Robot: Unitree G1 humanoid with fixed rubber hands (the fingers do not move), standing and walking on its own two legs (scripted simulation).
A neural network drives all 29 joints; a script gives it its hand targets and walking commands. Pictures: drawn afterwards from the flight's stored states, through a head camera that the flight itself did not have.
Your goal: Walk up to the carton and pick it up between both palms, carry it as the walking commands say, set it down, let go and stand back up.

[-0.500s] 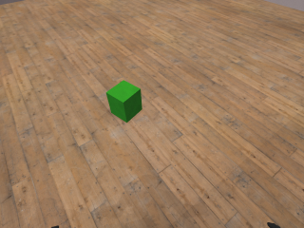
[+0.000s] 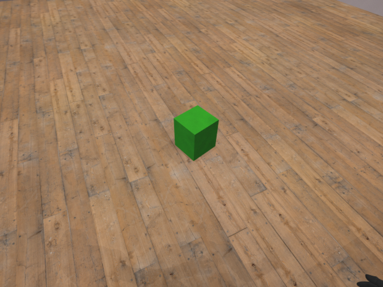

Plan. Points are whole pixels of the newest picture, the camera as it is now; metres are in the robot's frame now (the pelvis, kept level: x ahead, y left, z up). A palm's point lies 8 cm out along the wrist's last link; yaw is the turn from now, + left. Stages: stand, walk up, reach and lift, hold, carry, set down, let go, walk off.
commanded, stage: walk up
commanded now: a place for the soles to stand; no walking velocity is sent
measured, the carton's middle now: (195, 133) +1.18 +0.04 -0.63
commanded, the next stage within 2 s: none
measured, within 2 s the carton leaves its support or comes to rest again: neither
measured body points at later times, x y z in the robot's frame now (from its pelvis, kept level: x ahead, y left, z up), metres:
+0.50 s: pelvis +0.22 -0.01 +0.01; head +0.23 -0.01 +0.46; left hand +0.34 +0.34 -0.06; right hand +0.31 -0.36 -0.07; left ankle +0.12 +0.11 -0.66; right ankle +0.25 -0.13 -0.72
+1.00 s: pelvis +0.40 +0.01 +0.02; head +0.40 +0.03 +0.47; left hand +0.47 +0.34 -0.08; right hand +0.50 -0.35 -0.03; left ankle +0.43 +0.12 -0.72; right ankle +0.50 -0.15 -0.67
